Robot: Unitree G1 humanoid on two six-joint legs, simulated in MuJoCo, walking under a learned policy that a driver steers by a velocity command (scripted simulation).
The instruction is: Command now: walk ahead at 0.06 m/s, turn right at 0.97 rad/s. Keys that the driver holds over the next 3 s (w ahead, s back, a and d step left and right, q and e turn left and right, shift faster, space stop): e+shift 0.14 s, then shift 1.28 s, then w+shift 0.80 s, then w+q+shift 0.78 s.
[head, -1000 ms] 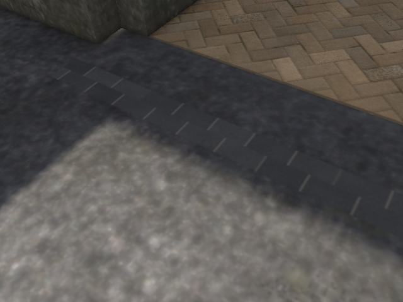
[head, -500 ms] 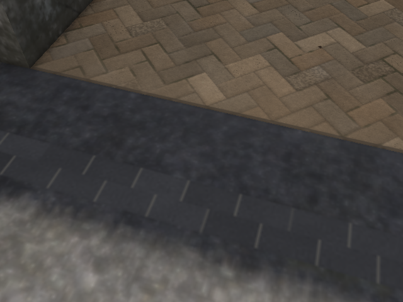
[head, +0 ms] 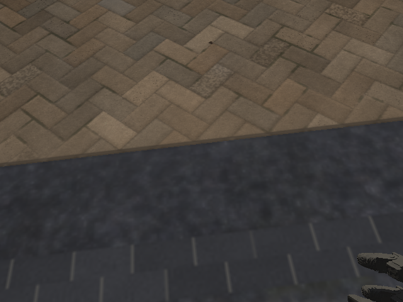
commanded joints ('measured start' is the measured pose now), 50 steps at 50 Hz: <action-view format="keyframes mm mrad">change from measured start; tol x16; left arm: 1 -10 132 40 -85 5 -2 2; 50 37 0 -50 101 38 -63 -31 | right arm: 1 -18 -86 -31 -59 3 -23 4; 50 194 -84 -3 168 -7 8 -3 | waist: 1 0 -174 -187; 5 -42 -168 -194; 7 42 234 -223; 24 -38 173 -172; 27 -91 -254 -173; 50 -57 -24 -101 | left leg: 1 96 -48 51 -116 16 11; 5 339 7 58 -460 182 66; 8 481 436 -389 -497 321 370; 13 365 235 -52 -493 231 302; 24 393 255 35 -406 300 299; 28 211 88 214 -194 -187 59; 33 372 109 193 -343 180 47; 50 415 103 200 -337 186 69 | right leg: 1 143 -217 281 -79 68 -88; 4 149 -203 342 -10 80 -59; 7 -188 20 9 439 -577 71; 12 -250 -142 -135 795 -309 170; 21 -23 -200 -251 272 -318 155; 25 244 -196 -252 -148 -44 66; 27 237 -483 63 -147 127 -91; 36 87 -293 -94 -120 -111 19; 50 126 -251 -145 -80 56 32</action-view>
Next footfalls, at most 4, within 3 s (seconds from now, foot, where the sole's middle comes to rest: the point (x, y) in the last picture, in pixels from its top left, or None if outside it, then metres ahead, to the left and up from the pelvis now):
0.12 left None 0.16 0.15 -0.77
0.52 right None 0.03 -0.07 -0.77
2.18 right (280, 250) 0.59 -0.17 -0.77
2.64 left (271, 142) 1.05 -0.17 -0.77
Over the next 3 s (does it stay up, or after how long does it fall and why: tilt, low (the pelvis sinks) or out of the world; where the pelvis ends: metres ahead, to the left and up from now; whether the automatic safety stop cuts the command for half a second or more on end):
stays up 1.18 -0.20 0.00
